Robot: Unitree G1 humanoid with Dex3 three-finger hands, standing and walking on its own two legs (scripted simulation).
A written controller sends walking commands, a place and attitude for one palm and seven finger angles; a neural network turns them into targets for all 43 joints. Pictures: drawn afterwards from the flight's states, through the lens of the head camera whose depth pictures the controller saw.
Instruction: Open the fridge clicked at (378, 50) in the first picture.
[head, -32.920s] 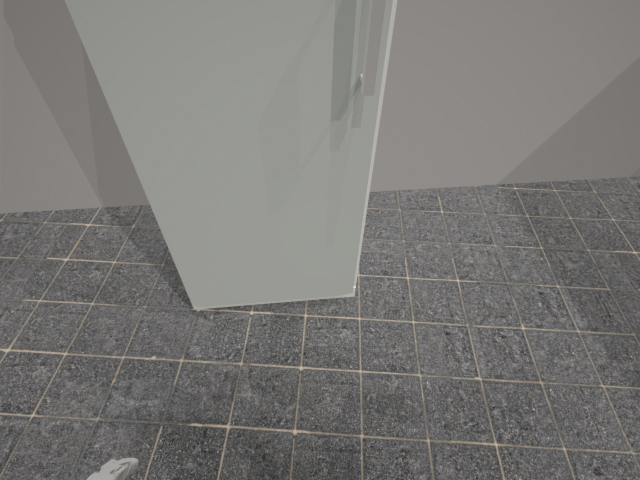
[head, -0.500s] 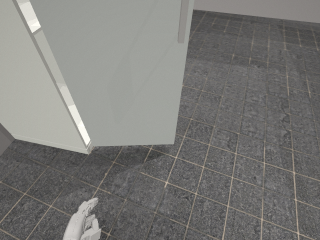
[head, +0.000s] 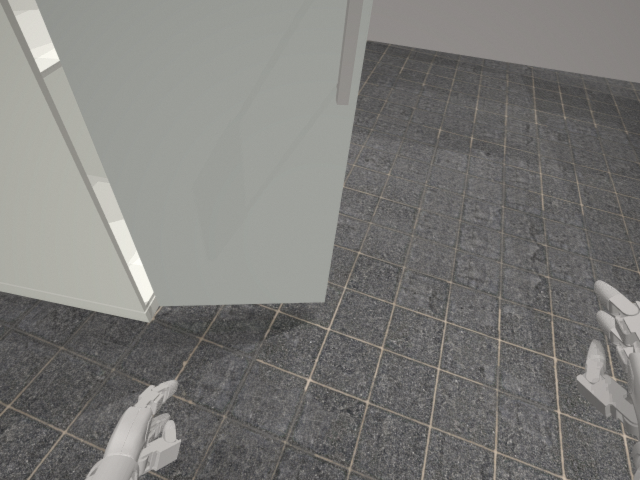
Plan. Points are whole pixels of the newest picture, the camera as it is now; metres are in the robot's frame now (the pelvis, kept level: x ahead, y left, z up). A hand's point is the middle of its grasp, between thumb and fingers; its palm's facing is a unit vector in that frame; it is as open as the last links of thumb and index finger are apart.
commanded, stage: let the arm hang, fingers relaxed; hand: right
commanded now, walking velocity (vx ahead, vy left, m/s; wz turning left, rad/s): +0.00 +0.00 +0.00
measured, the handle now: (350, 18) +0.78 +0.01 +0.25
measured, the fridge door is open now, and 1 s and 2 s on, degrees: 75 75 75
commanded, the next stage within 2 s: look to check the result in 1.02 s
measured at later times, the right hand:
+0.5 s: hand out of the picture -0.03 -0.21 -0.16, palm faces +0.00 +0.97 -0.25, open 7.3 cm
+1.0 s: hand out of the picture +0.04 -0.22 -0.15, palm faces -0.01 +0.97 -0.26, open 7.4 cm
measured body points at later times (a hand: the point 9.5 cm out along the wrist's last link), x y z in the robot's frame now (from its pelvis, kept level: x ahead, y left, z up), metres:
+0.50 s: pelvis -0.04 +0.00 +0.01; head -0.02 +0.00 +0.46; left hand -0.07 +0.24 -0.15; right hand -0.03 -0.26 -0.15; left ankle +0.00 +0.10 -0.73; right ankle +0.00 -0.11 -0.73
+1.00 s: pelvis -0.02 -0.01 +0.01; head -0.01 -0.01 +0.46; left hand +0.03 +0.25 -0.14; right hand +0.04 -0.27 -0.13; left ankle +0.00 +0.10 -0.73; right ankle +0.00 -0.11 -0.73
